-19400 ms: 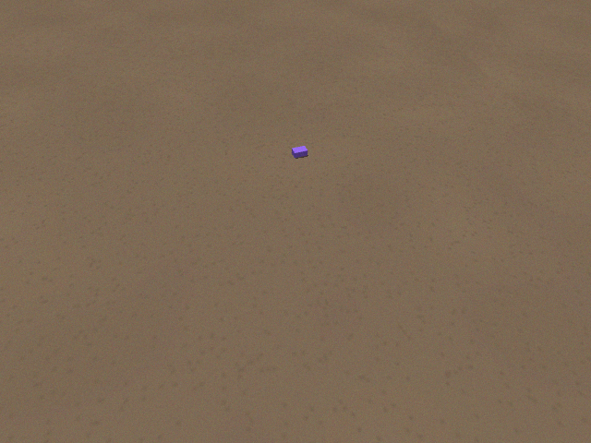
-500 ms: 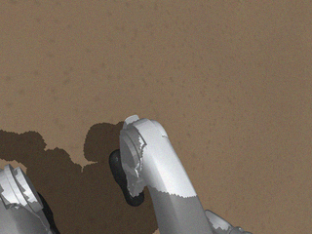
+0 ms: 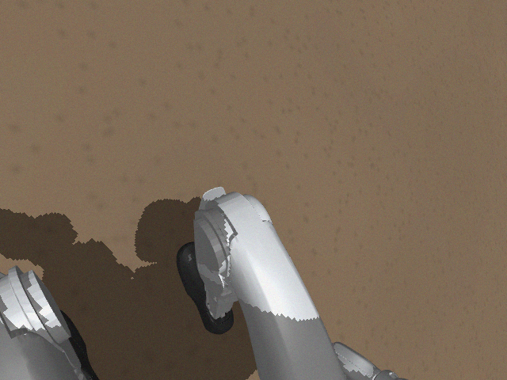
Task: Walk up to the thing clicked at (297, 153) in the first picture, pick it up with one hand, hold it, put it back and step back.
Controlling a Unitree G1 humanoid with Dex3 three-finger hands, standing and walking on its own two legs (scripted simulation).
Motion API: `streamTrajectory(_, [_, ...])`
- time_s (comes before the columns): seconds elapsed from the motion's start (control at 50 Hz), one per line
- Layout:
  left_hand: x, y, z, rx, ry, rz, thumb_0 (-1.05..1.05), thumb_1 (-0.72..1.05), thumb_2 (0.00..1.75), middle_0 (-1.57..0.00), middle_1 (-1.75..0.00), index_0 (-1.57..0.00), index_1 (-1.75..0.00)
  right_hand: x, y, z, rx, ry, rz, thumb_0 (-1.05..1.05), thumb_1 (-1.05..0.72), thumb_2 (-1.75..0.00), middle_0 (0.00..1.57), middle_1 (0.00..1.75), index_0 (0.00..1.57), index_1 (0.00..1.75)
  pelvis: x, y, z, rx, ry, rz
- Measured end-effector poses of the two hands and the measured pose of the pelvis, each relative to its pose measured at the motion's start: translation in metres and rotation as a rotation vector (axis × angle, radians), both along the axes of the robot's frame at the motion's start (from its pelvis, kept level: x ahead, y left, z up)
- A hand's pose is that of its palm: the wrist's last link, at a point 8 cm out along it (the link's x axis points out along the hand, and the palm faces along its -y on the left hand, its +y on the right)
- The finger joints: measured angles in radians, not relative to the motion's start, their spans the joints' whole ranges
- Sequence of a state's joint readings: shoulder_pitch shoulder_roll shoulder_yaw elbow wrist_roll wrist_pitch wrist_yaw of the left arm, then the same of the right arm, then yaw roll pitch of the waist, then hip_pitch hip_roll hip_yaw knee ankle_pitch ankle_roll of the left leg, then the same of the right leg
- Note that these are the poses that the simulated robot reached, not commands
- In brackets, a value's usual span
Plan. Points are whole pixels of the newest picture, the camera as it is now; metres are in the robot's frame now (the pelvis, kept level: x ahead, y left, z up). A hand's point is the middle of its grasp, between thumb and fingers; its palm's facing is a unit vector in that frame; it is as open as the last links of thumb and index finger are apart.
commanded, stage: close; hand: left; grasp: from above
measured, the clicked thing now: out of the picture +0.42 +0.35 -0.30
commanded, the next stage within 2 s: settle in 0.68 s
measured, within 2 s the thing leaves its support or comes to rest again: leaves its support in 1.08 s
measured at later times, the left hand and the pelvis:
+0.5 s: hand out of the picture +0.41 +0.34 -0.27, palm faces -0.32 -0.33 -0.89, open 8.9 cm; pelvis +0.00 +0.00 +0.00, yaw +0 degrees
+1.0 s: hand out of the picture +0.42 +0.34 -0.27, palm faces -0.30 -0.35 -0.89, open 7.5 cm; pelvis +0.00 +0.00 +0.00, yaw +0 degrees
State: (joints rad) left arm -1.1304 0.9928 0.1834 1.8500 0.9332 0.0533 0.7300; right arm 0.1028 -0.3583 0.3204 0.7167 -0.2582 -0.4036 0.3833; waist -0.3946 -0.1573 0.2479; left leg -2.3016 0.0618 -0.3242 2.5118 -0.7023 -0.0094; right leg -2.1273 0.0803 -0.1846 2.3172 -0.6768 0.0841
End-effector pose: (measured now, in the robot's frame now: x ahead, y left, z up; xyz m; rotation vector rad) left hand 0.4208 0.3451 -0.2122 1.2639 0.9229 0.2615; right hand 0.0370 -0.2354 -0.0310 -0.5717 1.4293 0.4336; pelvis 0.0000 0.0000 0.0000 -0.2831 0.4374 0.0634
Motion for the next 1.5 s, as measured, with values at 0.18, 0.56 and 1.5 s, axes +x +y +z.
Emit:
streamTrajectory(0.18, [-0.003, -0.002, 0.001, 0.001, 0.007, 0.005, 0.00, 0.02, 0.54, -0.54, -0.59, -0.54, -0.59, -0.001, -0.002, 0.001, 0.003, -0.003, 0.002, 0.00, -0.90, -0.90, 0.20, 0.30, 0.20, 0.30, -0.001, -0.001, 0.001, 0.003, -0.001, -0.001])
streamTrajectory(0.56, [-0.003, -0.007, 0.001, -0.007, 0.015, -0.001, 0.00, 0.27, 0.31, -0.78, -0.38, -0.79, -0.37, -0.002, -0.002, 0.002, 0.005, -0.005, 0.001, 0.00, -0.90, -0.90, 0.20, 0.30, 0.20, 0.30, -0.001, -0.002, 0.002, 0.004, -0.002, -0.001])
streamTrajectory(1.5, [-0.007, 0.006, 0.082, 0.024, -0.027, 0.025, 0.00, 0.38, 0.13, -0.97, -0.18, -0.96, -0.17, 0.041, -0.027, -0.027, 0.034, -0.123, -0.113, 0.00, -0.90, -0.90, 0.20, 0.30, 0.20, 0.30, 0.005, -0.010, 0.009, 0.078, 0.116, 0.024])
